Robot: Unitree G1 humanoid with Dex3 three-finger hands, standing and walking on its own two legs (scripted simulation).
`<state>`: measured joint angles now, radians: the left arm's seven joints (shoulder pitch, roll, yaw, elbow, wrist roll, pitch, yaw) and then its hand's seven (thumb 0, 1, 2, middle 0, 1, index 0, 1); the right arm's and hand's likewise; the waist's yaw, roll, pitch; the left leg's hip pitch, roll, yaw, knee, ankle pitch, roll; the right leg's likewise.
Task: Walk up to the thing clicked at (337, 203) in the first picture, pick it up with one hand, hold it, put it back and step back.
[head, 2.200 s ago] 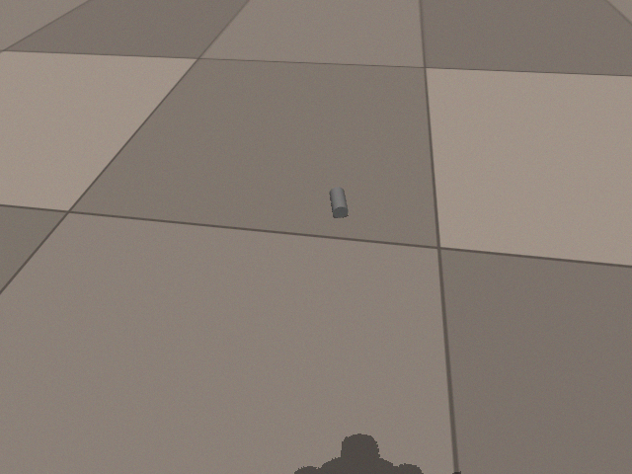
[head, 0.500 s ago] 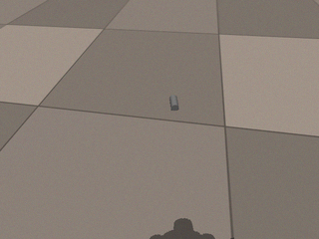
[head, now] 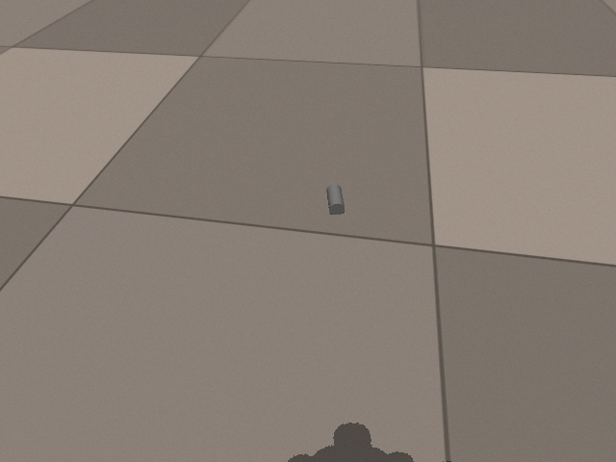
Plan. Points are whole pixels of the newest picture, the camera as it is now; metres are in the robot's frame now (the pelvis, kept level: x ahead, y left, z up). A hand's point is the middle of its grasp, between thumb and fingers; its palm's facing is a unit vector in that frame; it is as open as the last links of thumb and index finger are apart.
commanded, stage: stand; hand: left
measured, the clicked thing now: (335, 199) +1.36 -0.10 -0.75
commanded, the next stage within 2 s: walk up in 0.22 s
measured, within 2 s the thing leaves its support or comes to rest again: neither
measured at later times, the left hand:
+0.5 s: hand out of the picture +0.12 +0.34 -0.16, palm faces -0.23 -0.87 -0.43, open 7.4 cm
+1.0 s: hand (191, 268) +0.51 +0.27 -0.13, palm faces -0.49 -0.70 -0.52, open 7.4 cm
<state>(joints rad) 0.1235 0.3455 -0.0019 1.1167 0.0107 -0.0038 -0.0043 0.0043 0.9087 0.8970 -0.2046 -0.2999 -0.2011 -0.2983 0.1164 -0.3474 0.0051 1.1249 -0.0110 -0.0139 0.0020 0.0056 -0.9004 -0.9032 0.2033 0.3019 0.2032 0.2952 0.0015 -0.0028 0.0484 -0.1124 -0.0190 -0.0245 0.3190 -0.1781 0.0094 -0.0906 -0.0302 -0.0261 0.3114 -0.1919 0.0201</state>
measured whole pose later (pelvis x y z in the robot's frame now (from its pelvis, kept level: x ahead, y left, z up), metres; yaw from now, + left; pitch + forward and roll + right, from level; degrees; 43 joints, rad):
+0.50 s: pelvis +0.04 +0.06 -0.02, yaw -14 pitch +1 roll +0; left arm 0.31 0.41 0.07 0.99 0.02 -0.02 -0.01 0.01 0.90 0.90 -0.21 -0.30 -0.21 -0.30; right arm 0.13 -0.47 -0.11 0.86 -0.06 -0.01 0.11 0.01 -0.90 -0.90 0.20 0.30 0.20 0.29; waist 0.00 0.03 0.05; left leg -0.29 -0.01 -0.10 0.58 -0.34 0.01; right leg -0.25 -0.02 0.24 0.56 -0.36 0.02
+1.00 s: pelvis +0.26 +0.09 -0.03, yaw -34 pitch -4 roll -3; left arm 0.28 0.40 0.03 0.82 -0.01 -0.08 0.05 0.00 0.91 0.90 -0.21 -0.30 -0.20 -0.30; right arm 0.25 -0.45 -0.08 0.75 -0.06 0.06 0.12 0.01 -0.90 -0.90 0.20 0.30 0.20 0.29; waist -0.06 0.15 0.09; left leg -0.52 0.09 -0.10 1.13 -0.38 0.00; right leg -0.27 0.00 -0.04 0.64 -0.29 0.00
